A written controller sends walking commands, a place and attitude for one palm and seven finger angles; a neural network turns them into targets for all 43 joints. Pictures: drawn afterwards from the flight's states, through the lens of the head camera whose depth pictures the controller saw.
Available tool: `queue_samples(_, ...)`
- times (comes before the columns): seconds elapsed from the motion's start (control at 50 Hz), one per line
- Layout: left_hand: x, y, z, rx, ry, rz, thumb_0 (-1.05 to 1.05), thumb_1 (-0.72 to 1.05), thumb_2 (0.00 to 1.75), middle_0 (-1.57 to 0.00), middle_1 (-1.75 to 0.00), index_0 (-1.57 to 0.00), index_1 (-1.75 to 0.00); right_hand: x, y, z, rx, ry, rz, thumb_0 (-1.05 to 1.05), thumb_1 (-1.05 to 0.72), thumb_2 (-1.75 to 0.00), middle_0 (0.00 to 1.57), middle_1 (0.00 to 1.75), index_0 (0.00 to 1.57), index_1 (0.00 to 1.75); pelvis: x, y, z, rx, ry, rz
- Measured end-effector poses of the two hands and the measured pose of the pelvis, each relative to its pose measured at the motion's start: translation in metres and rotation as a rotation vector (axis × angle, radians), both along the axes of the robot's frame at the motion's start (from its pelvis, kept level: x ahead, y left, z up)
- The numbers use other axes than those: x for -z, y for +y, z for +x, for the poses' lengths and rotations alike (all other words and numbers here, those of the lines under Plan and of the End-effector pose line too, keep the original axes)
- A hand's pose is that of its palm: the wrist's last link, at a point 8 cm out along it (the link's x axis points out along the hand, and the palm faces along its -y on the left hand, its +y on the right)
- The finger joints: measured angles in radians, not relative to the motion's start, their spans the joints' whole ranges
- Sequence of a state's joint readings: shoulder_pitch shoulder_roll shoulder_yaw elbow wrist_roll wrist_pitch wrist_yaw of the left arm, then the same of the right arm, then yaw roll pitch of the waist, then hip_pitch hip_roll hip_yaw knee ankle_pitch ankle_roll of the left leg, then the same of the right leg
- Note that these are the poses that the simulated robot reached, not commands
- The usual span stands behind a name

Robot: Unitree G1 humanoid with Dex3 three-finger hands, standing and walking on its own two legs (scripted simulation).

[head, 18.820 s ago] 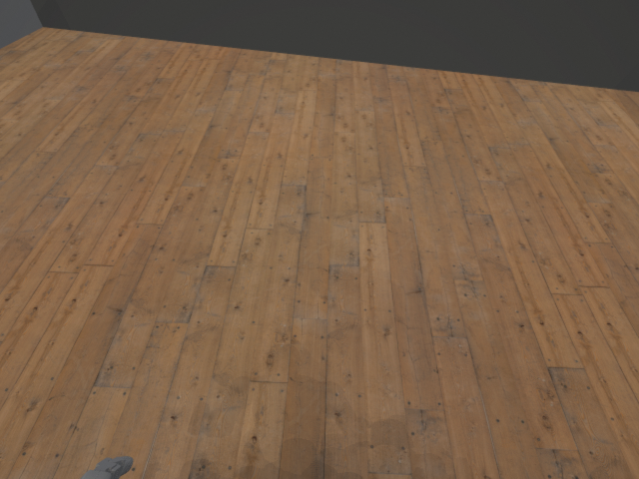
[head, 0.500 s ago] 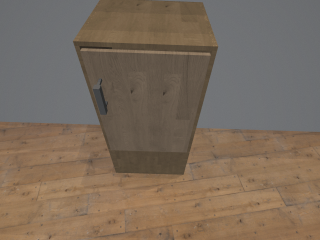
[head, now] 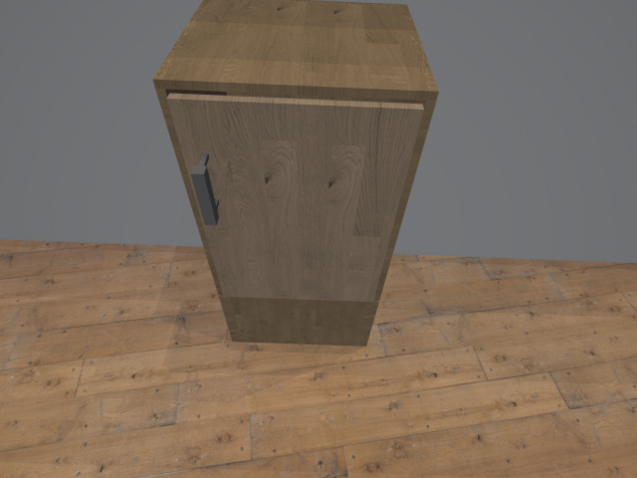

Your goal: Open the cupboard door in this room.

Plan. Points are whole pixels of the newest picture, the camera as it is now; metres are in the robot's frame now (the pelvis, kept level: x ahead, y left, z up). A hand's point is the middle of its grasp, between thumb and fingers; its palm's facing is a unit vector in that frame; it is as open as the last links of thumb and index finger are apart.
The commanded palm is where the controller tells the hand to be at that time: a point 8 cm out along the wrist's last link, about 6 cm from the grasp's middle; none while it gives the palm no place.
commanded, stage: shuffle to correct the standing spot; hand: left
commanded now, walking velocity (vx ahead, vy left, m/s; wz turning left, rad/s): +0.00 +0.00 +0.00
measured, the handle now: (208, 189) +0.59 +0.25 -0.02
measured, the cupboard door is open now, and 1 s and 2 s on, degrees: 0 0 0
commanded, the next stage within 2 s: come to a stop and stand still in 0.26 s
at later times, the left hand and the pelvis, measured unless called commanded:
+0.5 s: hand out of the picture +0.04 +0.19 -0.19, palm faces +0.07 -0.99 -0.13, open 7.4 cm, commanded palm none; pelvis +0.07 +0.03 +0.00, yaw +2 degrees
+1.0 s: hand out of the picture +0.14 +0.23 -0.18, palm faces +0.07 -0.98 -0.20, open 7.3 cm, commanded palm none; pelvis +0.08 +0.04 -0.01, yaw +2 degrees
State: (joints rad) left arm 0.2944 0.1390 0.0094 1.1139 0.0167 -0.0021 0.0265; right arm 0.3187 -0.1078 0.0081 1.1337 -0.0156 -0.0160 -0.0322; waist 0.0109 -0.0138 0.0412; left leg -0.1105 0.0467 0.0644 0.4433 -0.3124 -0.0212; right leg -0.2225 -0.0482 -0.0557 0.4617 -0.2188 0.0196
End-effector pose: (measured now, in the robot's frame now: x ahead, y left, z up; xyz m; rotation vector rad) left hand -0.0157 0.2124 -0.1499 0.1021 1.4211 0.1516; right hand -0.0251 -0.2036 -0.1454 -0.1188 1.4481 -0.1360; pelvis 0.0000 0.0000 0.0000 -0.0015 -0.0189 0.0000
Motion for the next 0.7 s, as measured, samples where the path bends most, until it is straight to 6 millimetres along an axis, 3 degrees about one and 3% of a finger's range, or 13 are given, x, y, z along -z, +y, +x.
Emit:
queue_samples(0.24,0.007,-0.001,-0.001,-0.042,0.007,-0.012,0.01,0.91,0.9,-0.19,-0.3,-0.2,-0.3,0.007,-0.003,0.002,-0.014,0.04,0.001,0.0,-0.91,-0.9,0.2,0.3,0.2,0.3,0.008,0.002,0.015,-0.011,0.009,-0.009)
queue_samples(0.4,0.019,0.017,0.0,-0.081,0.085,-0.051,0.01,0.9,0.9,-0.19,-0.3,-0.2,-0.3,-0.003,0.011,0.033,-0.021,0.016,-0.059,0.0,-0.91,-0.9,0.19,0.3,0.19,0.3,0.013,0.026,0.046,-0.015,0.029,-0.015)
queue_samples(0.46,0.015,0.026,0.024,-0.047,0.095,-0.045,0.01,0.9,0.9,-0.19,-0.3,-0.2,-0.3,-0.008,0.022,0.037,0.002,0.01,-0.067,0.0,-0.91,-0.9,0.19,0.3,0.19,0.3,0.008,0.032,0.059,-0.015,0.035,-0.023)
queue_samples(0.58,0.003,0.048,0.098,-0.014,-0.004,0.028,0.03,0.94,0.9,-0.19,-0.3,-0.2,-0.3,-0.01,0.044,0.034,0.011,0.125,-0.01,0.0,-0.91,-0.9,0.2,0.3,0.2,0.3,0.002,0.032,0.078,-0.04,0.039,-0.013)
queue_samples(0.7,-0.007,0.06,0.159,0.006,-0.134,0.118,0.02,0.93,0.9,-0.19,-0.3,-0.2,-0.3,0.009,0.033,0.058,0.035,0.165,0.026,0.0,-0.9,-0.9,0.2,0.3,0.2,0.3,0.011,0.022,0.099,-0.046,0.028,0.007)
